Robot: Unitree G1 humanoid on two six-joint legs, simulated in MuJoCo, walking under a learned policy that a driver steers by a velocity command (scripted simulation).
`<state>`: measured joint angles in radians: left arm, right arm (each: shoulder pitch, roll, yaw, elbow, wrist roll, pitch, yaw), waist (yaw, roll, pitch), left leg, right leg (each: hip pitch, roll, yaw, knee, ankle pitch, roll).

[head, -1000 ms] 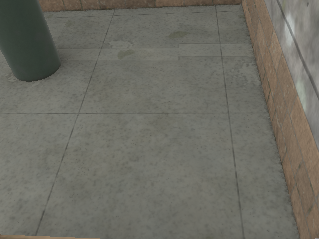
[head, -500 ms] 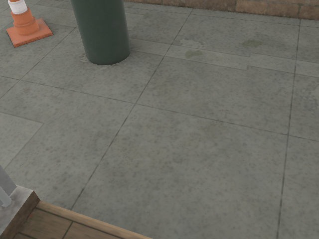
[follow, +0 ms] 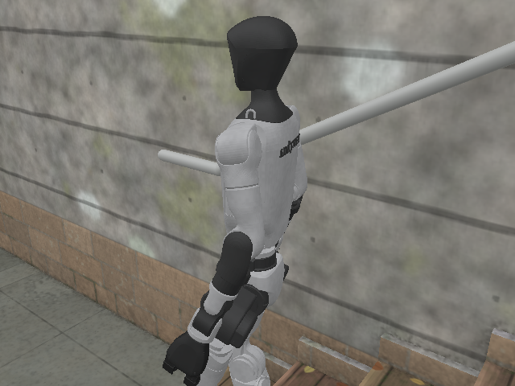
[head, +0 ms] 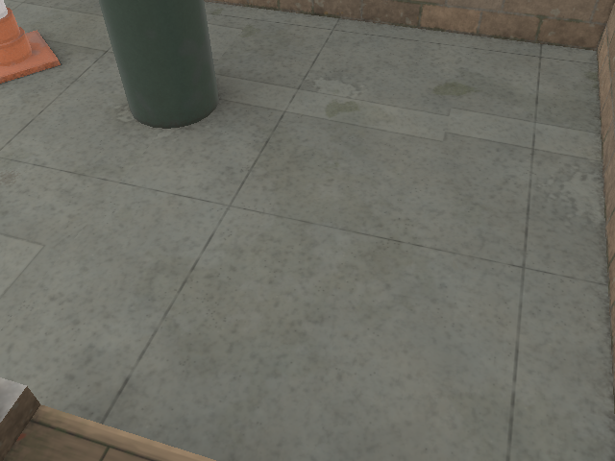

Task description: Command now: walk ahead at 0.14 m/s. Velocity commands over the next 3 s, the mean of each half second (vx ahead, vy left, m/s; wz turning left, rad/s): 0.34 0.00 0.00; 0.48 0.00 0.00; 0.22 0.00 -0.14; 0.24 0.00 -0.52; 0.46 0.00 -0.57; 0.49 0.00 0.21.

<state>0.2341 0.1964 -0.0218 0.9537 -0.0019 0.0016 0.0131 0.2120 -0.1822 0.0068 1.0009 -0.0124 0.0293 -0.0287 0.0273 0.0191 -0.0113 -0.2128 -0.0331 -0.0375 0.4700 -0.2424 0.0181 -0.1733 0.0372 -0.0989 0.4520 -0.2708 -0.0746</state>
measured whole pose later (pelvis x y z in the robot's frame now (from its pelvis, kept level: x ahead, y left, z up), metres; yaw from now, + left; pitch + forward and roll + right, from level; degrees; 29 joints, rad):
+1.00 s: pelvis +0.45 -0.01 -0.19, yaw +1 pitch -1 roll -1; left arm 0.52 0.18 0.02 1.10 0.01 -0.09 0.01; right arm 0.11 -0.22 -0.05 1.00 -0.04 -0.03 0.03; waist 0.03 0.03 0.03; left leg -0.73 0.08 -0.04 0.95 0.17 0.06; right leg -0.13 0.09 -0.08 0.62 -0.49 -0.09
